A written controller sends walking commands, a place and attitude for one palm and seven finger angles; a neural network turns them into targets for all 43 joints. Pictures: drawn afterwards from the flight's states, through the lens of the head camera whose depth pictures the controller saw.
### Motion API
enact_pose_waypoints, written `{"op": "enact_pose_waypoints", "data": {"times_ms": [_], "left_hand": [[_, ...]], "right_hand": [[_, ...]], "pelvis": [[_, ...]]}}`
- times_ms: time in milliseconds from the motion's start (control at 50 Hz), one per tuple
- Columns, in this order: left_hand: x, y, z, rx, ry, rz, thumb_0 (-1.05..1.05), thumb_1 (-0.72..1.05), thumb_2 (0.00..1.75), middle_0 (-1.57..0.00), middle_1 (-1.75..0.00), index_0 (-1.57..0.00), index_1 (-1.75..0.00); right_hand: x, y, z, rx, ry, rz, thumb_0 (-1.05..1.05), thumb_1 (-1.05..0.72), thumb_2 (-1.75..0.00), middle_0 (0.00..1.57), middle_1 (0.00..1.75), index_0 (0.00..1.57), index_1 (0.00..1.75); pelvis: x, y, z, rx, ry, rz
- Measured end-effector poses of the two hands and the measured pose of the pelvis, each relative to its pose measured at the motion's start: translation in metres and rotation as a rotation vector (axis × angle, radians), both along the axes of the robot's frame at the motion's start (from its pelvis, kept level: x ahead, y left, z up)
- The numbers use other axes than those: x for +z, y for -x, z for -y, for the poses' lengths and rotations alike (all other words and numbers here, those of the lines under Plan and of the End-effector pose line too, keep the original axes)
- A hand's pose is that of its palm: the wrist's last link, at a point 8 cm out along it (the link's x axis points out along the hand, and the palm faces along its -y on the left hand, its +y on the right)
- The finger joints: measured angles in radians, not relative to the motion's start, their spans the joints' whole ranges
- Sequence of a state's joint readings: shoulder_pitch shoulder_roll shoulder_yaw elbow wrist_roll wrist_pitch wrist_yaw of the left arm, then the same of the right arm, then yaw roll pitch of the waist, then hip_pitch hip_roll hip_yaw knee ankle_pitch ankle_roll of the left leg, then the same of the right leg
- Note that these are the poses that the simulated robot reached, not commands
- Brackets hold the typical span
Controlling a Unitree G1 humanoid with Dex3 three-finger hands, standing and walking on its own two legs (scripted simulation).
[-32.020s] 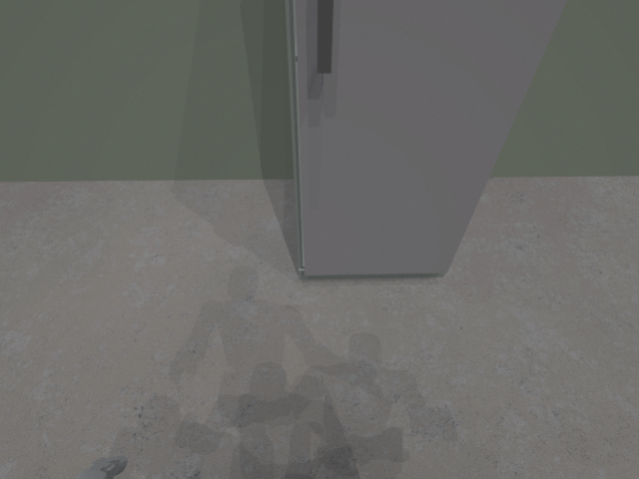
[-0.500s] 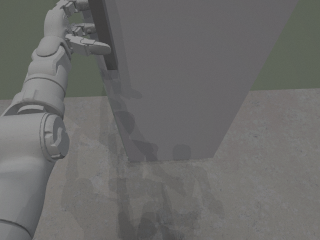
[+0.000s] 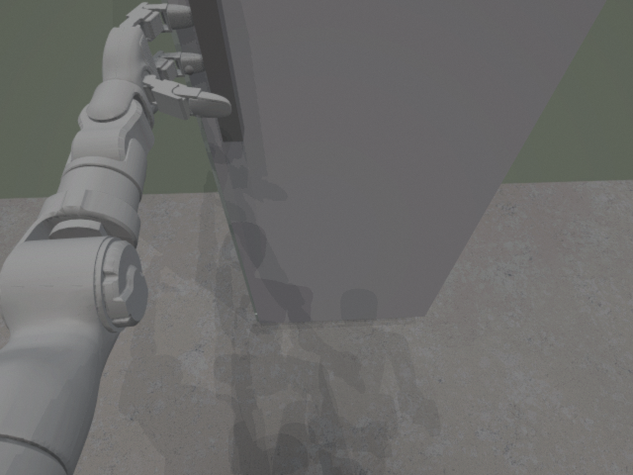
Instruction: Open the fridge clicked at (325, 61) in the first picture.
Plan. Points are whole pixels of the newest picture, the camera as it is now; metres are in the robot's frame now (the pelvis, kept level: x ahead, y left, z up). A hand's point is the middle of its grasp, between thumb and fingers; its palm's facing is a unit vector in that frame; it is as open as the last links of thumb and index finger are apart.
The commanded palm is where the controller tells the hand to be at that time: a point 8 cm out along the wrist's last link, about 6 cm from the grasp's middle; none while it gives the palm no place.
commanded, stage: slide the fingers in behind the handle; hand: left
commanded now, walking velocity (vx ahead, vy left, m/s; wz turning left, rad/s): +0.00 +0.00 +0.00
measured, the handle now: (216, 34) +0.57 +0.07 +0.24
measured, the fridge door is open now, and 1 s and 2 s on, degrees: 0 0 0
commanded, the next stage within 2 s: grip the handle and tug to test in 1.42 s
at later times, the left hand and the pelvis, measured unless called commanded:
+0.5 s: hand (215, 71) +0.52 +0.07 +0.23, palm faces -0.04 -1.00 +0.00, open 14.0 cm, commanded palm +0.49 +0.13 +0.23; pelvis +0.00 -0.01 +0.00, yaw +0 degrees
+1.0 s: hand (232, 73) +0.51 +0.06 +0.23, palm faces -0.03 -1.00 -0.01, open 14.0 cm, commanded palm +0.49 +0.11 +0.23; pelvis +0.00 -0.02 +0.00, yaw +1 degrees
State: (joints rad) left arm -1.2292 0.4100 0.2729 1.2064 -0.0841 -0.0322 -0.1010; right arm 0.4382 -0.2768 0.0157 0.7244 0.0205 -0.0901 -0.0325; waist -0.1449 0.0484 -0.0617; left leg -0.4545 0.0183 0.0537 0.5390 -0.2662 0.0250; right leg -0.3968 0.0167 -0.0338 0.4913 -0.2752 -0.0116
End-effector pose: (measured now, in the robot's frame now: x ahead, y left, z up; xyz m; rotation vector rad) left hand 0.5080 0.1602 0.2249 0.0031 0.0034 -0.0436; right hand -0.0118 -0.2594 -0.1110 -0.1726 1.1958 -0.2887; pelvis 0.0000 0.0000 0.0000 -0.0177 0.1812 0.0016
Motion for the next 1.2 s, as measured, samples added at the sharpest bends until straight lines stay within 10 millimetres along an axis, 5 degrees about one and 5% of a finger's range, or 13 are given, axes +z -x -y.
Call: {"op": "enact_pose_waypoints", "data": {"times_ms": [200,500,1200], "left_hand": [[-0.006,0.001,0.016,0.008,0.010,-0.010,-0.01,-0.50,0.30,-0.30,-1.20,-0.31,-1.21],[0.003,0.010,0.031,0.002,0.003,0.002,-0.01,-0.50,0.30,-0.30,-1.20,-0.30,-1.21],[0.004,0.018,0.049,0.005,-0.005,0.011,-0.01,-0.50,0.30,-0.29,-1.20,-0.28,-1.20]], "right_hand": [[-0.003,-0.023,-0.004,0.027,-0.012,0.050,0.01,-0.91,-0.90,0.21,0.30,0.21,0.30],[-0.004,-0.030,0.006,0.029,-0.021,0.059,0.01,-0.91,-0.90,0.21,0.30,0.21,0.30],[-0.005,-0.018,0.012,0.025,-0.030,0.055,0.01,-0.91,-0.90,0.20,0.30,0.21,0.30]], "pelvis": [[0.000,-0.002,-0.001,0.002,-0.003,0.006],[0.001,-0.004,0.008,0.004,-0.008,0.030],[0.003,0.003,0.015,0.008,-0.013,0.042]]}}
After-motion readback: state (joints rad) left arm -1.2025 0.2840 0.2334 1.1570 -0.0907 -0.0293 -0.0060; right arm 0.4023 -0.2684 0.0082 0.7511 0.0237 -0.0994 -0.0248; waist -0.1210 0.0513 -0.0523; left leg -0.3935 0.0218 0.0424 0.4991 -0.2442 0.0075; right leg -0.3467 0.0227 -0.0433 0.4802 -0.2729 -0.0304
